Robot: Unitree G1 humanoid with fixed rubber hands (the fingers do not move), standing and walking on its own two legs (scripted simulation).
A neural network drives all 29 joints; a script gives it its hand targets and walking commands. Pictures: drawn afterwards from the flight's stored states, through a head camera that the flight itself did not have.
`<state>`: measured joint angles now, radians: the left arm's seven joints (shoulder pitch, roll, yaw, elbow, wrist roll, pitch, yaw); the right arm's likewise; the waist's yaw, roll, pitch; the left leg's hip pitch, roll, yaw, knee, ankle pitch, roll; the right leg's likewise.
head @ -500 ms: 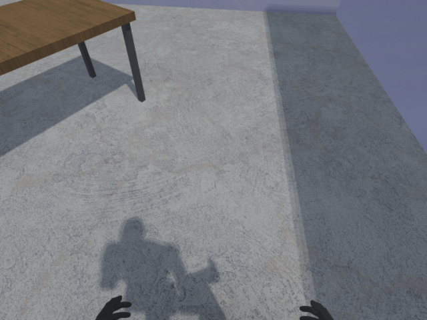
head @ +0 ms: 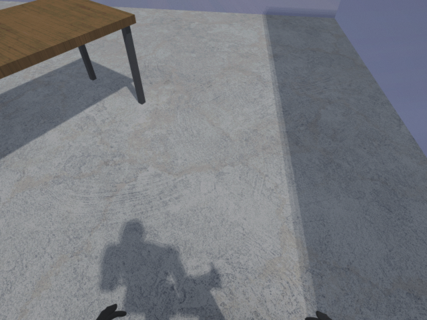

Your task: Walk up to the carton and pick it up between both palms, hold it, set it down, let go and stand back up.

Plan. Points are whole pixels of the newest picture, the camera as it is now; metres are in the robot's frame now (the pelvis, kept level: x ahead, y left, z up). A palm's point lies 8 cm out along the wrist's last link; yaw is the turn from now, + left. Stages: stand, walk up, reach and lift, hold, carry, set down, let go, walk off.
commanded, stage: stand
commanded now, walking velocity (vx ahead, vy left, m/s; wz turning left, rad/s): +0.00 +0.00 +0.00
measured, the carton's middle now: out of the picture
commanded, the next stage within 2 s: walk up in 1.36 s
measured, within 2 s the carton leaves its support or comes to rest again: neither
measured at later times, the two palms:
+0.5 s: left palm out of the picture +0.08 +0.23 -0.12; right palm out of the picture +0.08 -0.23 -0.11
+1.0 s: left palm out of the picture +0.02 +0.23 -0.13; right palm out of the picture +0.03 -0.22 -0.12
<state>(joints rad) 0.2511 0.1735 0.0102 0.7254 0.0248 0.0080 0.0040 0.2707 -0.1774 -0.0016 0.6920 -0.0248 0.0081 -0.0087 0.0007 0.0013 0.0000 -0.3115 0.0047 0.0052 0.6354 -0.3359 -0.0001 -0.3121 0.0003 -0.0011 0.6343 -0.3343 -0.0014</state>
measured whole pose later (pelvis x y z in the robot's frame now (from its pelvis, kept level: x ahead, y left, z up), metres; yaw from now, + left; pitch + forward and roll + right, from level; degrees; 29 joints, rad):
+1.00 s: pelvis +0.00 +0.00 +0.01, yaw +0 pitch -2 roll +0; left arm 0.29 0.16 0.04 0.99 0.02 0.00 0.03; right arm 0.29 -0.16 -0.03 0.99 -0.02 0.00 -0.04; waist 0.00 0.00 0.02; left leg -0.19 0.00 0.01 0.49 -0.27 0.00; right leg -0.19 0.00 0.00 0.48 -0.26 0.01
